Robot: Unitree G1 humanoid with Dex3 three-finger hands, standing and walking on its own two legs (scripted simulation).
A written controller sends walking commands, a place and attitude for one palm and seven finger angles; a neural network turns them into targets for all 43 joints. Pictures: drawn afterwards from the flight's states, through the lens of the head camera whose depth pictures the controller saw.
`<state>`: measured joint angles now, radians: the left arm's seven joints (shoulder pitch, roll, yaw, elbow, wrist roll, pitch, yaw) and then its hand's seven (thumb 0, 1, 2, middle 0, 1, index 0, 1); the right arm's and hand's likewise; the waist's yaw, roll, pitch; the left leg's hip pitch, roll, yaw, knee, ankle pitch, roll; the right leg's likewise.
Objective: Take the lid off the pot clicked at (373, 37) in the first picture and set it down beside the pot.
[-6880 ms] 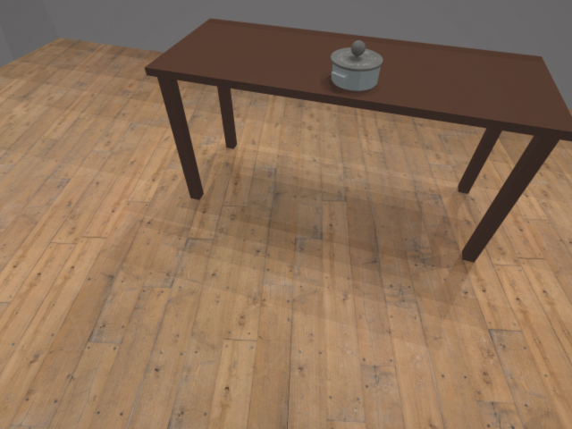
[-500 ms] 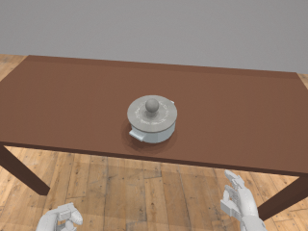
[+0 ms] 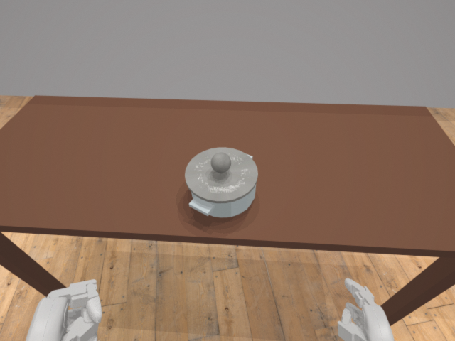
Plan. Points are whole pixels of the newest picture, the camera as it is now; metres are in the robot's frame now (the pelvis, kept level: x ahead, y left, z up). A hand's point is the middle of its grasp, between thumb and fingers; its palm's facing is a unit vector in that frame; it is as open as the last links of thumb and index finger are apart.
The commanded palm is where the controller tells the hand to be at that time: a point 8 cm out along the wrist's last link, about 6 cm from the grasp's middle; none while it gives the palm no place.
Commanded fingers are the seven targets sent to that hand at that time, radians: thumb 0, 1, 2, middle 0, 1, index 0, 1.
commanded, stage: raise the hand higher, near the body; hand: left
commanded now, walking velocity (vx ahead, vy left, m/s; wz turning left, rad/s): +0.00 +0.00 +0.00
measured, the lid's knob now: (221, 162) +0.48 +0.07 +0.03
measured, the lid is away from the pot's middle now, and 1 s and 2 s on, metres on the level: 0.00 0.00 0.00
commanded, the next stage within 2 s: reach forward and open the fingers in 0.36 s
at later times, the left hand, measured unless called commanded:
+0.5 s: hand (78, 285) +0.16 +0.23 +0.11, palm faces +0.29 -0.81 -0.51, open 3.1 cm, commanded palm +0.12 +0.26 +0.13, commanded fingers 0.00 0.83 0.89 -1.23 -1.45 -1.23 -1.45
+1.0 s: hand (75, 265) +0.19 +0.25 +0.10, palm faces -0.24 -0.03 -0.97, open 4.7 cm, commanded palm +0.18 +0.25 +0.15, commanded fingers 0.00 0.05 1.24 -0.96 -0.51 -0.96 -0.51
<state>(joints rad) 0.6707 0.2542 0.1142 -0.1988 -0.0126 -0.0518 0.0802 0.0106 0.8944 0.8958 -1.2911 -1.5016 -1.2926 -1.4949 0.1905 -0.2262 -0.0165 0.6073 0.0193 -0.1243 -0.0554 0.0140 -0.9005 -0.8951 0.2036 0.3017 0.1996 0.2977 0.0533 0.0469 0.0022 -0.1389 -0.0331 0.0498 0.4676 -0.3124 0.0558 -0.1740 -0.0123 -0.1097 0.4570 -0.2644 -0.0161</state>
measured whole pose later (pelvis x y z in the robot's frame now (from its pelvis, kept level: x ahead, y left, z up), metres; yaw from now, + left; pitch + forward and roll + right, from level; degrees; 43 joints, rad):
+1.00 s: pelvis -0.01 -0.02 +0.00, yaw +0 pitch +0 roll +0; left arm 0.34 0.66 0.09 -0.28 0.75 -0.01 -0.19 0.00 0.31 1.15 -1.08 -0.85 -1.08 -0.84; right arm 0.11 -0.30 0.01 0.56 0.04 0.09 -0.02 0.01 -0.90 -0.90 0.20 0.30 0.20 0.30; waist 0.08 0.14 0.00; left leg -0.18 -0.02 0.04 0.43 -0.27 0.04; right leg -0.21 0.00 -0.12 0.42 -0.22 -0.04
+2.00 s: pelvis -0.02 +0.01 +0.00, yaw +1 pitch +0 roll +0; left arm -0.27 0.53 -0.21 0.03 0.83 0.17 -0.29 0.00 -0.32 1.42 -0.82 -0.09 -0.82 -0.08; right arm 0.13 -0.29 0.03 0.57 0.06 0.11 0.05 0.01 -0.90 -0.90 0.20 0.30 0.20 0.30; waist 0.04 0.13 0.00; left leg -0.18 -0.07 0.05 0.40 -0.23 0.08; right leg -0.23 -0.05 -0.11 0.44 -0.21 0.00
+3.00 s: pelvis -0.01 -0.01 +0.00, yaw +0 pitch +4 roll +1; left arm -0.79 0.35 -0.37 0.56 0.85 0.29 -0.22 0.00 -0.32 1.42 -0.83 -0.09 -0.83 -0.08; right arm 0.13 -0.28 0.04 0.65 0.08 0.15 0.00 0.01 -0.90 -0.90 0.20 0.30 0.20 0.30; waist -0.03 0.10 -0.04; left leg -0.25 -0.05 0.05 0.44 -0.26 0.05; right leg -0.31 -0.03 -0.10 0.49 -0.25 -0.03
